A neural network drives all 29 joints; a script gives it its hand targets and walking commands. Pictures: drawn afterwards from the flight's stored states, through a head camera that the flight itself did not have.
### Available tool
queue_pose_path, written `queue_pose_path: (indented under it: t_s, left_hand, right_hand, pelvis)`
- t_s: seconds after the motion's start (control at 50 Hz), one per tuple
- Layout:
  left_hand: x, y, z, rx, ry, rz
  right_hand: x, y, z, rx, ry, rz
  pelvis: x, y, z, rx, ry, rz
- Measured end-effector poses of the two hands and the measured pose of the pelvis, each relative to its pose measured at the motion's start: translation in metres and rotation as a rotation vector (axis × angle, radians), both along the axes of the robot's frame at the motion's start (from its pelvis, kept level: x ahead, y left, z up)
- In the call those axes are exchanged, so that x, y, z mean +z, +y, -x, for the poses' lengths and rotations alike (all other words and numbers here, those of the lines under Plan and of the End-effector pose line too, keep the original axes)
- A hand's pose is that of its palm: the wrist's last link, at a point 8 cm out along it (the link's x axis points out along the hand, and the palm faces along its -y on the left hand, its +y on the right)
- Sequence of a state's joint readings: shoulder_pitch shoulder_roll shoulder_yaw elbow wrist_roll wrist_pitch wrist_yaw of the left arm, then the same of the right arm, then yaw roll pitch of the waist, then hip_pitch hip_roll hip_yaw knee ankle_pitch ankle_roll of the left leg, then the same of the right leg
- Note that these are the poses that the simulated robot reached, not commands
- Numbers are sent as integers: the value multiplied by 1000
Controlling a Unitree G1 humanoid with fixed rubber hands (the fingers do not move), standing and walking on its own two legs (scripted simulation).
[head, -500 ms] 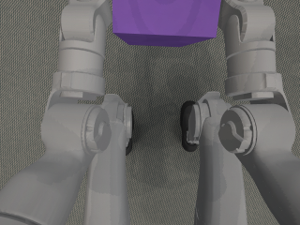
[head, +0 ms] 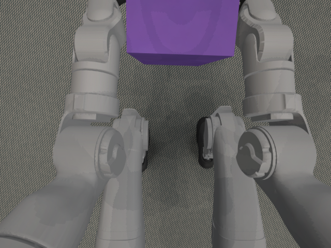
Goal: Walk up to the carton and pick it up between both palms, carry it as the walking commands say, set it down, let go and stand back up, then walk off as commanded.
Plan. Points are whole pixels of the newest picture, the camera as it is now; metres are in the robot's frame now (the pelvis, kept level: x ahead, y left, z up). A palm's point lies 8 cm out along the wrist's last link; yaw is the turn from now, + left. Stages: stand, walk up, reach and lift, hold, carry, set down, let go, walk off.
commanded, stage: reach and lift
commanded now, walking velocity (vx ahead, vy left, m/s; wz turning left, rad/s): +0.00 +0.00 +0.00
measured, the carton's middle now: out of the picture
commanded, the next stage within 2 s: none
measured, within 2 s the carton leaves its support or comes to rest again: neither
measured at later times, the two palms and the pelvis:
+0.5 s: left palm out of the picture +0.52 +0.12 +0.00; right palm out of the picture +0.51 -0.13 -0.01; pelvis +0.00 +0.00 +0.05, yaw +0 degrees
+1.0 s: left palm out of the picture +0.50 +0.12 +0.07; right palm out of the picture +0.49 -0.12 +0.07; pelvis +0.00 +0.00 +0.11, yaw +0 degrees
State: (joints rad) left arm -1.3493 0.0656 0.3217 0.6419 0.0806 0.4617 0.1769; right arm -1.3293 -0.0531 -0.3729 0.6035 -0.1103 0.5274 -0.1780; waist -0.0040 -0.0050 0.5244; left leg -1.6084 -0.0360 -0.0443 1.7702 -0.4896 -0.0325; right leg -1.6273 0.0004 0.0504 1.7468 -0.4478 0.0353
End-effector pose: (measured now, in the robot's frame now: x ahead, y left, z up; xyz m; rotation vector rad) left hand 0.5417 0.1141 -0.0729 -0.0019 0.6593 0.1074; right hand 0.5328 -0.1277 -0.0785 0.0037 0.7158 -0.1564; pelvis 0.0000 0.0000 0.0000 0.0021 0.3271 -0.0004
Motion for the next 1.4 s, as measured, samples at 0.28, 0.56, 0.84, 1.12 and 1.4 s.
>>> queue_pose_path:
  t_s: [0.28,0.56,0.84,1.12,1.4]
  left_hand:
    - [41,1,12,-3,-8,-3]
    - [79,2,26,-1,-6,1]
    - [121,4,39,-2,-8,4]
    - [162,7,51,0,-11,4]
    - [202,7,66,3,-9,8]
  right_hand:
    - [42,1,12,-2,-10,2]
    - [80,2,26,-9,-9,-5]
    - [120,4,40,-6,-13,-1]
    - [163,7,52,-1,-17,6]
    - [203,7,66,1,-16,10]
  pelvis:
    - [28,1,4,1,-51,0]
    - [58,0,2,2,-101,-2]
    - [90,0,0,3,-156,-4]
    - [122,1,-2,4,-212,-6]
    - [156,1,-6,4,-267,-8]
